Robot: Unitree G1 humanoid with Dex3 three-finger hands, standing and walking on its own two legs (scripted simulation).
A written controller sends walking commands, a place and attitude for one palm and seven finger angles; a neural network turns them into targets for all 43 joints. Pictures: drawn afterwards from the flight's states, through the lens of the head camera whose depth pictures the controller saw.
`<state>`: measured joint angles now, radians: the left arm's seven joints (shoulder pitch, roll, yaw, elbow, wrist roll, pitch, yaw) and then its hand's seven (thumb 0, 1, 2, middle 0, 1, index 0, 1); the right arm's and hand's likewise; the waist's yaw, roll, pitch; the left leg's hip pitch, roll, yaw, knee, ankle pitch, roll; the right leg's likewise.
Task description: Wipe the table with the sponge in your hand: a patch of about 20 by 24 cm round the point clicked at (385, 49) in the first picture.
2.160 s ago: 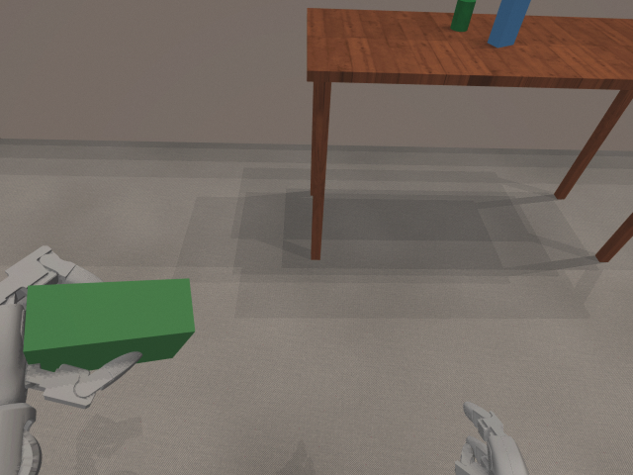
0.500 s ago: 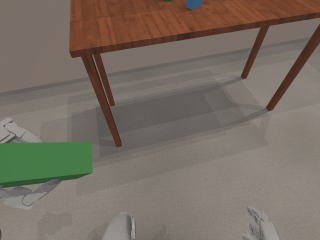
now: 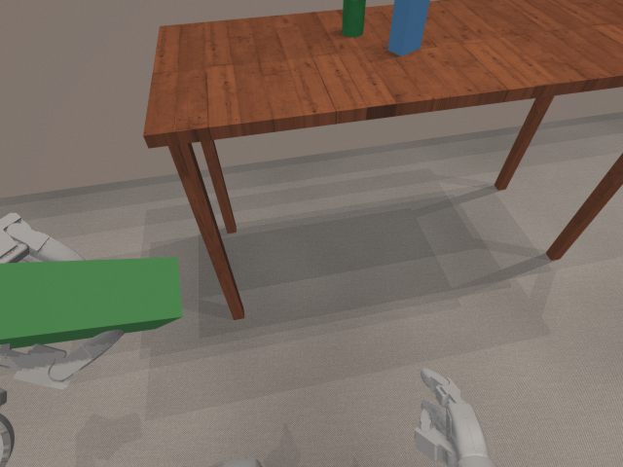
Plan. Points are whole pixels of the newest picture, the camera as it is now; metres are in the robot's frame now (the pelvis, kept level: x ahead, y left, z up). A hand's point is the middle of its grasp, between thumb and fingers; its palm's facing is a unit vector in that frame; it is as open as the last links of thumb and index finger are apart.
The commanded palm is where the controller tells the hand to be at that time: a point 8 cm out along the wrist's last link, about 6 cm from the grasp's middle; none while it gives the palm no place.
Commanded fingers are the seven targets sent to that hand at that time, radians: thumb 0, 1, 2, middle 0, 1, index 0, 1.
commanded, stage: turn to face it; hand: left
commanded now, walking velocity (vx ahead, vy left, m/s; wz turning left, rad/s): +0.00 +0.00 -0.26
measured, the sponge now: (118, 300) +0.22 +0.20 +0.17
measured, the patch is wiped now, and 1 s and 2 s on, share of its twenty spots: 0.00 0.00 0.00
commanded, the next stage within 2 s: take the last steps up to it in 0.18 s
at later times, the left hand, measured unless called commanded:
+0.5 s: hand (143, 273) +0.25 +0.19 +0.18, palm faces +0.30 -0.85 -0.44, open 9.5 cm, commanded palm +0.20 +0.23 +0.19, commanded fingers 0.00 0.10 1.30 -1.20 -1.60 -1.20 -1.60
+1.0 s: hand (155, 235) +0.30 +0.20 +0.18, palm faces +0.34 -0.86 -0.37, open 9.5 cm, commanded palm +0.24 +0.24 +0.19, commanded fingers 0.00 0.10 1.30 -1.20 -1.60 -1.20 -1.60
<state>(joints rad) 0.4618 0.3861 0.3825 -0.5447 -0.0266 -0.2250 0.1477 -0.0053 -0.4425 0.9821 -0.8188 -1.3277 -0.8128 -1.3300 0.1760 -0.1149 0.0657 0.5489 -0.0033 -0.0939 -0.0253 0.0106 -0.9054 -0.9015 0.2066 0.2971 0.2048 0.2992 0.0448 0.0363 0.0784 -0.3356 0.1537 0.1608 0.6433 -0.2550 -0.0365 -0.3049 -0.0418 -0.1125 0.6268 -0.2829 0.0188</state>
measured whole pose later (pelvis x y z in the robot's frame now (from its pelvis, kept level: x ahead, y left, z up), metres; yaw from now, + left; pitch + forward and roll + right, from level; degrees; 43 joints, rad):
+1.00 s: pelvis +0.05 -0.02 +0.00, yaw -7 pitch -1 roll +1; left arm 0.42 0.36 0.36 -0.48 -0.02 -0.21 0.17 -0.01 -0.44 0.99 -0.82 -1.33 -0.81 -1.33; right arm 0.20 -0.20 -0.01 0.60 -0.01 -0.06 -0.08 0.01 -0.91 -0.90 0.20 0.30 0.20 0.30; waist 0.01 -0.05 0.05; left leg -0.29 0.06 0.18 0.58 -0.26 0.02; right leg -0.28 -0.05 -0.08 0.86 -0.50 -0.01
